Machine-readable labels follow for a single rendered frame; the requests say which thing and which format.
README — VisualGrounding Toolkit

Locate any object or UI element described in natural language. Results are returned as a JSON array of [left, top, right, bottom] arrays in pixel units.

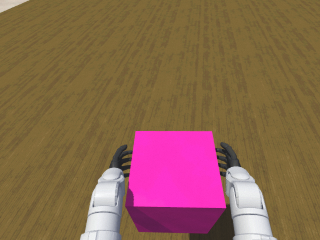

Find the robot left forearm
[[80, 167, 125, 240]]

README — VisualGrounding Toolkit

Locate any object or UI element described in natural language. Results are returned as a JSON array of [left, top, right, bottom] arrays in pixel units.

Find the robot right forearm
[[225, 166, 278, 240]]

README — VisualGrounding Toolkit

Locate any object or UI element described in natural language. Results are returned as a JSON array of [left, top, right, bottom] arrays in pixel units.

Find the robot left hand
[[109, 144, 133, 178]]

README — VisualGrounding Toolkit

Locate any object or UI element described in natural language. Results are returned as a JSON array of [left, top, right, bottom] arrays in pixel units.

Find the carton
[[125, 131, 226, 234]]

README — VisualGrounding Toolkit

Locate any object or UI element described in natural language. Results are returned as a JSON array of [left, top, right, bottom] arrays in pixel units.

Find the robot right hand
[[215, 142, 241, 177]]

